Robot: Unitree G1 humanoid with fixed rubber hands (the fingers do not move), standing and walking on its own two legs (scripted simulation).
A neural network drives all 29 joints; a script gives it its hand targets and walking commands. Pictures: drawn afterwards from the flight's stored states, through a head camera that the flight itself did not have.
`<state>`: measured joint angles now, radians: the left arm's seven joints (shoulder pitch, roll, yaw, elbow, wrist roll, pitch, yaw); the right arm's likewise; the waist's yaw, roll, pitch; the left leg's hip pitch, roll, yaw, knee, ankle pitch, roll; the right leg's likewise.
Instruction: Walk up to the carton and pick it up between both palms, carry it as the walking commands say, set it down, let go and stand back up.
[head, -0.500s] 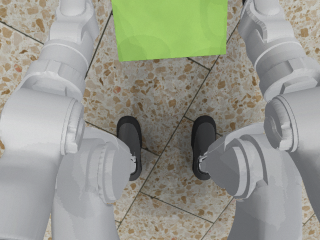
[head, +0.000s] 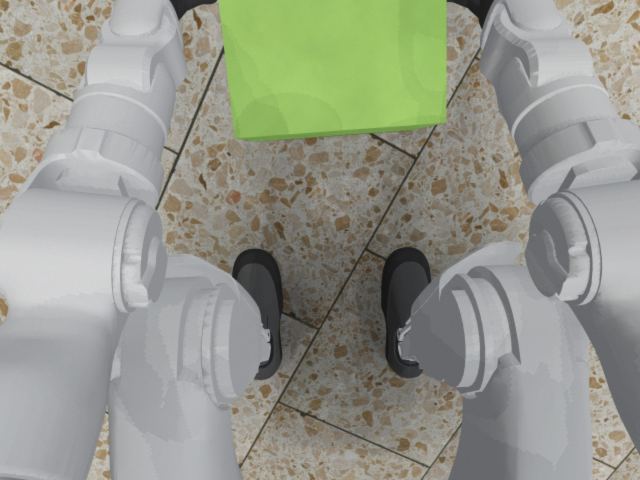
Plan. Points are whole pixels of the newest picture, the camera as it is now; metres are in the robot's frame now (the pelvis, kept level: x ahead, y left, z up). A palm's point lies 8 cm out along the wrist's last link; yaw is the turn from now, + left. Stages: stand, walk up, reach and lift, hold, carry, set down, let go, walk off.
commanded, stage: reach and lift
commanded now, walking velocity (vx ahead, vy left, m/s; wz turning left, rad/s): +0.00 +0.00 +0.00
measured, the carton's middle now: (332, 55) +0.51 +0.00 -0.27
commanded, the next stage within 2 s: none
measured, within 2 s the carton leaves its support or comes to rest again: leaves its support in 0.08 s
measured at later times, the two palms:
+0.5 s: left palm out of the picture +0.53 +0.16 -0.11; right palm out of the picture +0.53 -0.14 -0.11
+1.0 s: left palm out of the picture +0.53 +0.15 -0.06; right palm out of the picture +0.52 -0.14 -0.05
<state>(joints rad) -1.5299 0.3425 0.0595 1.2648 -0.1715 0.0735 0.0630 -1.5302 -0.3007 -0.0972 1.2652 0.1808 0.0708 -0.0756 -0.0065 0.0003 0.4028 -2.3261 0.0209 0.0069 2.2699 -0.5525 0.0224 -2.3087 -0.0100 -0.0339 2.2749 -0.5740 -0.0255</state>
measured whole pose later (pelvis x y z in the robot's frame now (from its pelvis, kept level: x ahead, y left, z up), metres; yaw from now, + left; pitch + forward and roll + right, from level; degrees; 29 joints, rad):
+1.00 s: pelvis +0.01 +0.00 +0.05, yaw +2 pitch +44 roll -2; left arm -1.23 0.12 0.28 0.86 0.08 0.25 0.24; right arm -1.15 -0.05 -0.38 0.73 -0.06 0.25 -0.22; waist -0.03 0.01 0.02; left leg -2.32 -0.05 -0.02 2.08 -0.52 -0.01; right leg -2.28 0.04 0.00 2.10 -0.59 0.03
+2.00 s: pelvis +0.01 +0.00 +0.15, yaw +2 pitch +43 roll -2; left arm -1.02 -0.01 0.42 0.75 0.24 0.35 0.17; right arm -0.97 0.05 -0.47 0.69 -0.20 0.34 -0.14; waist -0.04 0.02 -0.22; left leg -2.03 -0.05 -0.04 1.74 -0.47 -0.01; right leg -1.99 0.04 0.01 1.75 -0.52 0.02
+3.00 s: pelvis +0.04 +0.01 +0.29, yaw +3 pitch +33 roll -2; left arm -0.71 -0.11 0.41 0.66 0.27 0.33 0.13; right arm -0.67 0.12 -0.47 0.59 -0.24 0.33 -0.05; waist -0.05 0.03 -0.25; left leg -1.45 -0.05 -0.04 1.30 -0.42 0.01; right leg -1.41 0.03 0.03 1.29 -0.46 0.03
